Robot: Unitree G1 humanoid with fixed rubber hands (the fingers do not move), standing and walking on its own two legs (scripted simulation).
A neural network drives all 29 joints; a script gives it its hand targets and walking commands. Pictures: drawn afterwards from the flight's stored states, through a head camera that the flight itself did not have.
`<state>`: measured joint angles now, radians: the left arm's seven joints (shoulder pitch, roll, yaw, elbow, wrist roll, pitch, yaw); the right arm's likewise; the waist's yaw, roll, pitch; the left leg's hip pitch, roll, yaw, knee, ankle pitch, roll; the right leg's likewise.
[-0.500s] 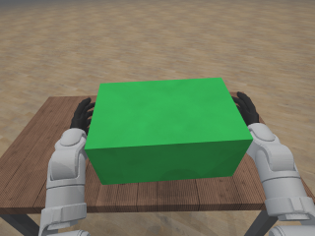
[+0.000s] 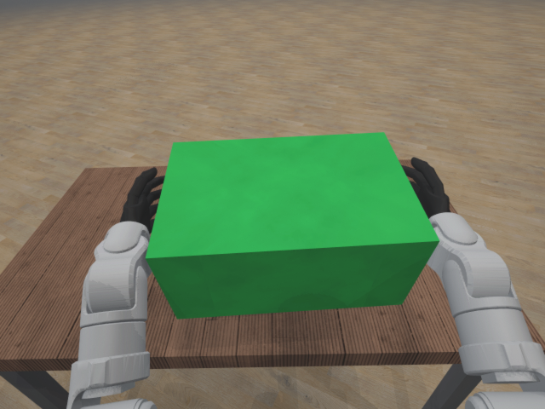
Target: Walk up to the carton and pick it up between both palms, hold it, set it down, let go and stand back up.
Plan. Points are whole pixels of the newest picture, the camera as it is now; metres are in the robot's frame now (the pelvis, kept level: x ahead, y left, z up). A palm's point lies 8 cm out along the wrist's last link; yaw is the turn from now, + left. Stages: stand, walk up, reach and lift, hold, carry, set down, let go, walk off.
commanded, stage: hold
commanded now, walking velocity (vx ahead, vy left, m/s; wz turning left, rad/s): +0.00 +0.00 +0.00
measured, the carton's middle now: (285, 221) +0.36 +0.00 +0.16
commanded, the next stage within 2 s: none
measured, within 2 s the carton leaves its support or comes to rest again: neither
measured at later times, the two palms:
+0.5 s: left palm (137, 224) +0.34 +0.20 +0.18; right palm (433, 215) +0.34 -0.20 +0.18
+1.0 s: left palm (138, 225) +0.34 +0.20 +0.18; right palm (431, 216) +0.34 -0.20 +0.17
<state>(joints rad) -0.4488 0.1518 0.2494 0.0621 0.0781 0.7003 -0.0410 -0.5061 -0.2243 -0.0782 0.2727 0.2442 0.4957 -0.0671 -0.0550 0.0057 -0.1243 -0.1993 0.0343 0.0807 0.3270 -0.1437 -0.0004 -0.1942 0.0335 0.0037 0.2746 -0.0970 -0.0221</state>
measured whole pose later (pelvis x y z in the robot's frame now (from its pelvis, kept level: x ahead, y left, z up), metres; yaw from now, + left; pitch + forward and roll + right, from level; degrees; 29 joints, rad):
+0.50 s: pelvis +0.00 +0.00 +0.00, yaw +0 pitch +0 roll +0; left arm -0.44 0.15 0.25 0.05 0.08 0.71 -0.04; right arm -0.50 -0.22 -0.08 0.27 0.24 0.50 -0.07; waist -0.06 0.01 -0.12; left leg -0.19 0.03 0.08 0.33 -0.14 0.00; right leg -0.19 0.03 0.00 0.27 -0.09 -0.02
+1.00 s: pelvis +0.00 +0.00 +0.00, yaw +0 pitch +0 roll +0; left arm -0.44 0.15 0.25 0.06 0.08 0.70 -0.04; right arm -0.50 -0.22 -0.08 0.29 0.24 0.49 -0.06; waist -0.06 0.01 -0.12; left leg -0.19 0.03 0.08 0.32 -0.14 0.00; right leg -0.19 0.03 0.00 0.27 -0.09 -0.02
